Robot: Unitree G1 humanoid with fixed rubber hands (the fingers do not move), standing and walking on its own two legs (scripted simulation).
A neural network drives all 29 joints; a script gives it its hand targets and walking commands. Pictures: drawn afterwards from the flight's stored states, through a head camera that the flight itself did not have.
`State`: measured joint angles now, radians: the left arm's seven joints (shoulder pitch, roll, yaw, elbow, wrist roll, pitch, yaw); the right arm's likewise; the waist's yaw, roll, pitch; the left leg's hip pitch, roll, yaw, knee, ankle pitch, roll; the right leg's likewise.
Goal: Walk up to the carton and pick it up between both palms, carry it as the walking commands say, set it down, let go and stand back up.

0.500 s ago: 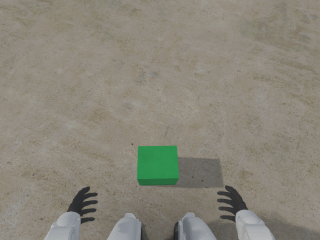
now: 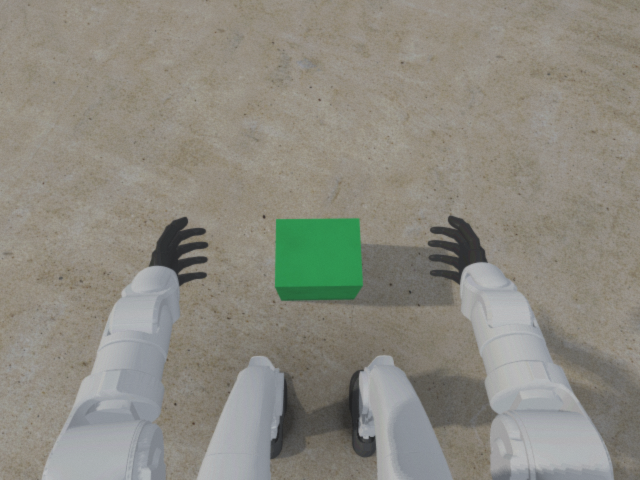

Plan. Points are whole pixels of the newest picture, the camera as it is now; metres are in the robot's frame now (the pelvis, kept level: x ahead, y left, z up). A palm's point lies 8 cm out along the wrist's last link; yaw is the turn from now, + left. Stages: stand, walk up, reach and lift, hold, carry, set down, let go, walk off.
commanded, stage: reach and lift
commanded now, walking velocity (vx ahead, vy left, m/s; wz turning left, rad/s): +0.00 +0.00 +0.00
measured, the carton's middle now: (317, 262) +0.49 +0.00 -0.58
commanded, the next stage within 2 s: none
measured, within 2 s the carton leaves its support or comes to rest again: neither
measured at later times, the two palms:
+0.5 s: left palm (192, 189) +0.49 +0.20 -0.13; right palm (443, 187) +0.50 -0.19 -0.13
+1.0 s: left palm (214, 212) +0.50 +0.19 -0.24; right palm (422, 211) +0.50 -0.18 -0.24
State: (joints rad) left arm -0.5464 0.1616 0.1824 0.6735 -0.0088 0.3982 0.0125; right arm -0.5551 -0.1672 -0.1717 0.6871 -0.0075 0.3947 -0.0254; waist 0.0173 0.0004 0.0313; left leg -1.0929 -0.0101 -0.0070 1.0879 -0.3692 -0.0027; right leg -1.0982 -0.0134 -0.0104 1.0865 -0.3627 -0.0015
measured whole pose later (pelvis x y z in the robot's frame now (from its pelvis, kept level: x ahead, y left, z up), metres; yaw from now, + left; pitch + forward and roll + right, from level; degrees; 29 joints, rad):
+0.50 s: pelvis +0.01 +0.00 -0.03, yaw -1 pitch +42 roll +0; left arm -0.98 0.22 0.29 0.86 -0.01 0.09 0.03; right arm -1.00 -0.21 -0.27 0.86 -0.02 0.11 -0.06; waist 0.02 0.00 -0.05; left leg -1.49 -0.01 -0.01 1.10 -0.34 -0.01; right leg -1.50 0.01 0.01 1.10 -0.33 0.00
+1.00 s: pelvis +0.00 +0.00 -0.11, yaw -1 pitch +50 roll -1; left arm -1.05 0.21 0.30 0.87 0.01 0.08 0.05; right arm -1.07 -0.22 -0.31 0.90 -0.02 0.07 -0.05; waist 0.02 -0.01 -0.11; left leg -1.88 -0.03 -0.03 1.46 -0.46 -0.01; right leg -1.88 0.03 0.02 1.45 -0.44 0.02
